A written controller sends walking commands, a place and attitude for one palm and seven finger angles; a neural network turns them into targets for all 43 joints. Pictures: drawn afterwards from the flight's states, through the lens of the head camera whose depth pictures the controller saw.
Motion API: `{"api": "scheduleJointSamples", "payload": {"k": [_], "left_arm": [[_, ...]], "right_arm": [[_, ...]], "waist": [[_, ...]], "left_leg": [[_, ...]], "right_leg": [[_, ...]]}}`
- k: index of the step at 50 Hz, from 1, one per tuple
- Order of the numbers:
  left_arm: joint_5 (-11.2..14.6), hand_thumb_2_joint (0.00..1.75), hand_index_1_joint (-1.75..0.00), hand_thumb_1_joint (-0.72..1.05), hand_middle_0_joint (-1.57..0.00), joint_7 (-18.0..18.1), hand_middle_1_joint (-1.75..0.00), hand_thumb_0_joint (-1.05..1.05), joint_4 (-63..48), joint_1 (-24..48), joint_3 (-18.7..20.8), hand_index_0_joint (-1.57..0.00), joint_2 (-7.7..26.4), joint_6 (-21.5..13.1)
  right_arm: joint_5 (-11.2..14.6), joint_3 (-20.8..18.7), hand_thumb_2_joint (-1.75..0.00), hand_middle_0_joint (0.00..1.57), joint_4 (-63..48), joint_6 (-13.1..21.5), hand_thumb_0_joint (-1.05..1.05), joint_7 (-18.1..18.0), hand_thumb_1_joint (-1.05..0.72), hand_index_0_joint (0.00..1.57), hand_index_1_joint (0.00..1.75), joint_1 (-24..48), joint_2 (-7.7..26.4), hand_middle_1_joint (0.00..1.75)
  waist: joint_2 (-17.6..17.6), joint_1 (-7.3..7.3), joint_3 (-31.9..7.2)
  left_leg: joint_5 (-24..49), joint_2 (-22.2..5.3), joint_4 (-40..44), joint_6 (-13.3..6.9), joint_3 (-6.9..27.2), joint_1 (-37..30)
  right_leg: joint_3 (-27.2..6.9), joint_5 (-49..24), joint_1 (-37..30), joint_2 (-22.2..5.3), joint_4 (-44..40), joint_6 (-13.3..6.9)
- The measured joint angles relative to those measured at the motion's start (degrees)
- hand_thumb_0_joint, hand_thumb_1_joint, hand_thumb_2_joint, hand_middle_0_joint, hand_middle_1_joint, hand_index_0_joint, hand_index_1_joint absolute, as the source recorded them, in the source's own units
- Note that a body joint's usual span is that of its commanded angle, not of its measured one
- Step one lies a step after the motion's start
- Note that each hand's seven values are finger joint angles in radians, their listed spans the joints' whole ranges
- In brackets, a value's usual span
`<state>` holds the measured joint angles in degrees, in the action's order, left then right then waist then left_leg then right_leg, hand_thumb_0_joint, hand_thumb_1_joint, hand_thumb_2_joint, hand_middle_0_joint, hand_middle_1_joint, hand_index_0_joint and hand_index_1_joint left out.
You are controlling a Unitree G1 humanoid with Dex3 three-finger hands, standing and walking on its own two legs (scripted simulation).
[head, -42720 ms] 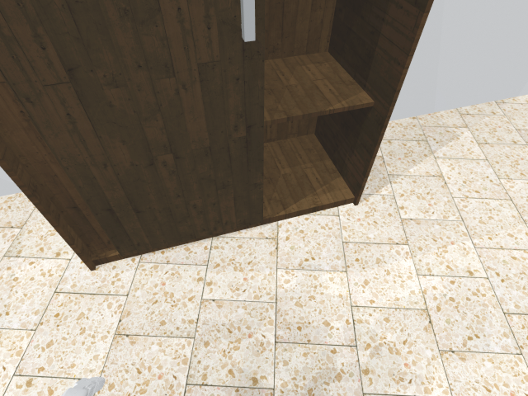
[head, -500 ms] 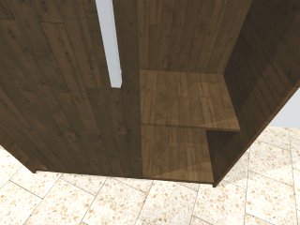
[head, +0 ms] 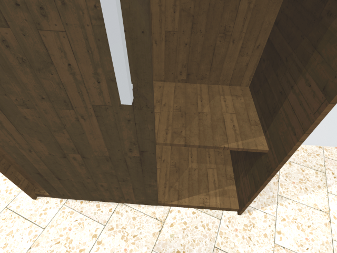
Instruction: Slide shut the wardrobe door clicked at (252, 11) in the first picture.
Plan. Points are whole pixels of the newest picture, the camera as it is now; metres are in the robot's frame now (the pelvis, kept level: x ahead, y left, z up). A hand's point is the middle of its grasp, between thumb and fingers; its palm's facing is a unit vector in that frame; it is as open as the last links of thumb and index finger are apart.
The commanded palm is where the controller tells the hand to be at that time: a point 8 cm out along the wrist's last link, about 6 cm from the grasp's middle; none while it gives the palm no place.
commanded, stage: come to a stop and stand still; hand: left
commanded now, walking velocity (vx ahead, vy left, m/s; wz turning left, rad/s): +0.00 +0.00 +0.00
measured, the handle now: (120, 43) +0.46 +0.14 +0.27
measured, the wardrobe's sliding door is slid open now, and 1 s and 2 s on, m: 0.48 0.48 0.48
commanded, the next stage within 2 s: look again from close up in 0.02 s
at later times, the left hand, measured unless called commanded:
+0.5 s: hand out of the picture -0.01 +0.16 -0.18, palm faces +0.03 -0.98 -0.18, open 7.4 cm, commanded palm none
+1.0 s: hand out of the picture +0.02 +0.16 -0.16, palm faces +0.14 -0.97 -0.20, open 7.3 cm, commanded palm +0.10 +0.21 -0.06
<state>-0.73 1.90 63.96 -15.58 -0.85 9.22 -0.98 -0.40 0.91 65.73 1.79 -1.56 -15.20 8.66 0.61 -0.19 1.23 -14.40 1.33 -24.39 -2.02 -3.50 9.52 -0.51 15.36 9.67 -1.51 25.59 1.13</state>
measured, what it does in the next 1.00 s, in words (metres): stands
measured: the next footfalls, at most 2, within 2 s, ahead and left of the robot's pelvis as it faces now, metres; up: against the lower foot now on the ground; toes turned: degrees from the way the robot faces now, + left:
none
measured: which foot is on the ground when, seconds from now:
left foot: down 0.00-1.00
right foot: down 0.00-1.00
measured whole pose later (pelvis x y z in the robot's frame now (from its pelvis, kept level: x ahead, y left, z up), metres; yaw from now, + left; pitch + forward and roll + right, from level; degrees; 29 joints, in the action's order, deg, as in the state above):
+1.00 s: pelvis +0.00 -0.01 +0.00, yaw +0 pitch -1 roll +0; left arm 3.1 3.6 43.5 -24.1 0.2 8.7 5.5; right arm 1.0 1.5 60.7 3.7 -3.0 -18.5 8.8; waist 0.1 -0.6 2.1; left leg -15.1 0.0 -25.9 -0.8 -2.5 10.0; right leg 0.5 15.4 9.4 -0.2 25.8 0.0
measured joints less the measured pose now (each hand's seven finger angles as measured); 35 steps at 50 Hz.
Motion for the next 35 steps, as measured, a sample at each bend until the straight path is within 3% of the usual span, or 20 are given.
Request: {"api": "scheduleJointSamples", "payload": {"k": [35], "left_arm": [[0.02,0.90,-0.30,0.91,-0.20,0.17,-0.29,0.00,0.70,-1.89,-0.06,-0.20,-0.96,-0.07]], "right_arm": [[0.09,0.13,-0.90,0.20,0.40,-0.09,0.01,-0.35,-0.91,0.20,0.30,-0.87,-0.53,0.30]], "waist": [[0.00,-0.32,-0.26]], "left_leg": [[0.11,-0.55,1.35,0.80,0.64,-1.46]], "right_leg": [[0.65,0.12,-1.58,0.58,-1.29,-0.75]]}}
